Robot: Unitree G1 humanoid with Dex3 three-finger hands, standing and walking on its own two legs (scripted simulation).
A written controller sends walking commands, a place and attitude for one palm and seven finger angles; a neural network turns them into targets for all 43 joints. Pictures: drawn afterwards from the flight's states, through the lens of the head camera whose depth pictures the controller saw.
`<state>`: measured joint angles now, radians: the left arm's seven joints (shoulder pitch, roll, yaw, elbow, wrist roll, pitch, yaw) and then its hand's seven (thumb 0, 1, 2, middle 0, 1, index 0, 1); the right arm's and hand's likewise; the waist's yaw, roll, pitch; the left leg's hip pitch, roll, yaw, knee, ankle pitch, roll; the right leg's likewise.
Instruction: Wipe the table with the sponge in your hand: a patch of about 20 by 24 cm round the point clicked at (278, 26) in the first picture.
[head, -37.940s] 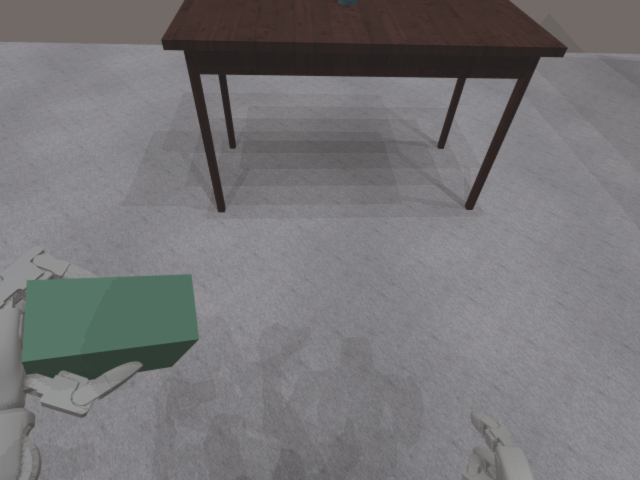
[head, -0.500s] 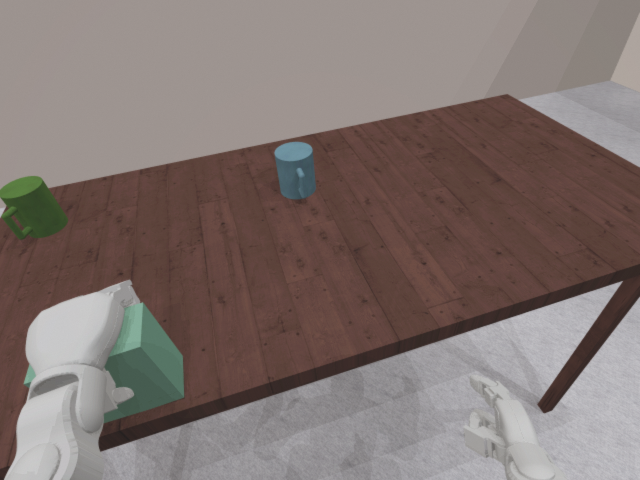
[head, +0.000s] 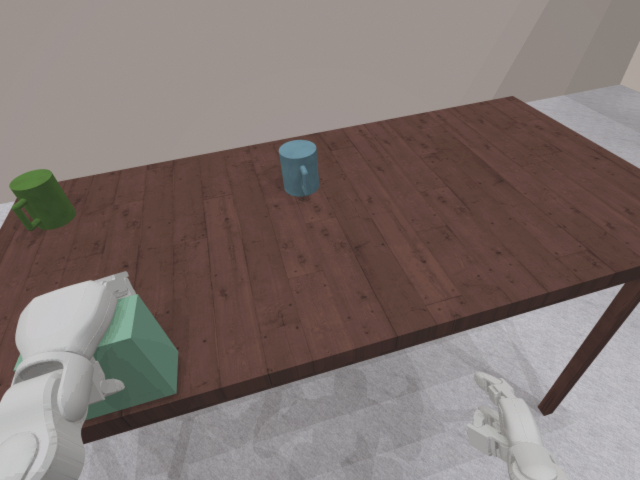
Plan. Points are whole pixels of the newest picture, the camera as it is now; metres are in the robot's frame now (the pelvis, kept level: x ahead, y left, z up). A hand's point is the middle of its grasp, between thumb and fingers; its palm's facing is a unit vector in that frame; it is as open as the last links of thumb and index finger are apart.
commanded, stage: lift the sponge slowly off the table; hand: left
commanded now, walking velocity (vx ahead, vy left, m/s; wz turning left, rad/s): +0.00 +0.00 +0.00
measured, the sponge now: (116, 368) +0.20 +0.30 +0.05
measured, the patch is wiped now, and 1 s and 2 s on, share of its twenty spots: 1.00 1.00 1.00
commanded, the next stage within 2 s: bring the sponge back beside the body in 1.30 s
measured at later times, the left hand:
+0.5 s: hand (87, 320) +0.21 +0.31 +0.14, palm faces +0.11 -0.08 -0.99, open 10.3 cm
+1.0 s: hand (89, 284) +0.23 +0.30 +0.18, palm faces +0.18 -0.09 -0.98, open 10.3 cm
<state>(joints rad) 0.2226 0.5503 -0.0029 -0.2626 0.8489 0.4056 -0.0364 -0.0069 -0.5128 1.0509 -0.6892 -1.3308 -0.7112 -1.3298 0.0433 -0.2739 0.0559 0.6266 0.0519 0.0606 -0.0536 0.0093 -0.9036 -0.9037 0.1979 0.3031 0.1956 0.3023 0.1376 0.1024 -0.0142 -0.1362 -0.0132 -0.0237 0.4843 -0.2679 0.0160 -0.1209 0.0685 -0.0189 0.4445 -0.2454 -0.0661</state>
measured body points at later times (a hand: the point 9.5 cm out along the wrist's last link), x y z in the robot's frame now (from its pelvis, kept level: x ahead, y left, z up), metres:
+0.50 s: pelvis -0.02 +0.00 +0.00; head -0.05 -0.04 +0.45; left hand +0.20 +0.31 +0.19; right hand +0.25 -0.19 -0.06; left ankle +0.00 +0.11 -0.74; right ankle +0.00 -0.08 -0.74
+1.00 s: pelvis -0.01 +0.00 +0.00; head -0.04 -0.05 +0.45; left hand +0.21 +0.30 +0.23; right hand +0.25 -0.18 -0.06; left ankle +0.00 +0.11 -0.74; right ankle +0.00 -0.08 -0.74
